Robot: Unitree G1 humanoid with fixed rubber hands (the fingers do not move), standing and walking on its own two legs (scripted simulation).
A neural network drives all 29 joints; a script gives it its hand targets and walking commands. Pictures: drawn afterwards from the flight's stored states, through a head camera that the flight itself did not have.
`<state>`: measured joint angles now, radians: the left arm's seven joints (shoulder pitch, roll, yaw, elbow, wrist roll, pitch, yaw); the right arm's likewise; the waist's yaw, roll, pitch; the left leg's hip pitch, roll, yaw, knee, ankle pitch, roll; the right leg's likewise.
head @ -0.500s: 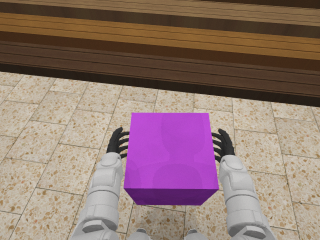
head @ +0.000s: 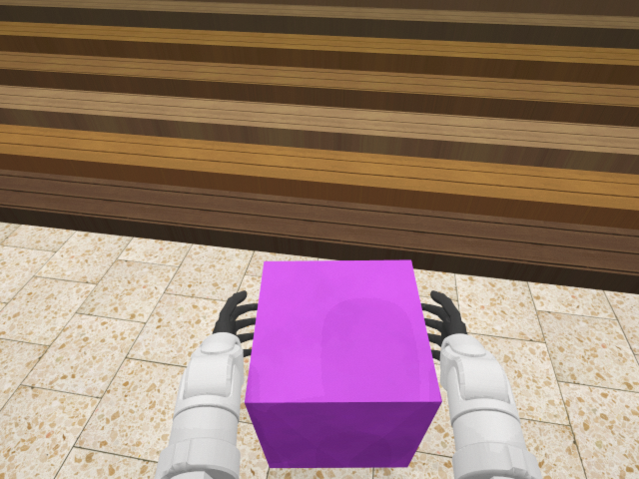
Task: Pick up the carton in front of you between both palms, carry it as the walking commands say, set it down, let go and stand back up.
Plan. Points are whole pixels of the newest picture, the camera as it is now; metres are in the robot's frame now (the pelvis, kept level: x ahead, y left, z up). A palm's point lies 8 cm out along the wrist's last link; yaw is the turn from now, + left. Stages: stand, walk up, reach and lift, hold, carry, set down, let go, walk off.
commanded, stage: reach and lift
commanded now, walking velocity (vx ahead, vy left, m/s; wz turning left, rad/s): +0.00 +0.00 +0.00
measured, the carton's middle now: (338, 367) +0.30 +0.00 -0.05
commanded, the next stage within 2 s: hold in 0.80 s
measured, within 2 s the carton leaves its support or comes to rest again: neither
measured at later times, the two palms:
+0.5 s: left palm (226, 334) +0.30 +0.15 +0.03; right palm (453, 336) +0.30 -0.15 +0.04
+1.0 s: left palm (222, 329) +0.29 +0.15 +0.06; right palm (459, 330) +0.29 -0.15 +0.06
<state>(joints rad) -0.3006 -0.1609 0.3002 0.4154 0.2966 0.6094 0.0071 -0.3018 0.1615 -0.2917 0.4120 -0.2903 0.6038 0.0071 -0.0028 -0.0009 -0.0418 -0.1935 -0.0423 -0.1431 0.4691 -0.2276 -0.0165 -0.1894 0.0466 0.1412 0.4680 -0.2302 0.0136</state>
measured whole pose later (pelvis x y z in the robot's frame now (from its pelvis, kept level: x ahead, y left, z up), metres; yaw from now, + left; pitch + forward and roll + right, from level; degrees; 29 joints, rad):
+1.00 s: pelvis +0.01 +0.00 +0.01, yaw +0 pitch -6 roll +0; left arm -0.24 -0.15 0.21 0.22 0.26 0.75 0.01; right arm -0.24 0.15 -0.20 0.22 -0.26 0.75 0.01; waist 0.00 0.00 -0.01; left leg -0.05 -0.03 -0.14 0.35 -0.19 -0.01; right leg -0.04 0.04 0.13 0.35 -0.19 0.01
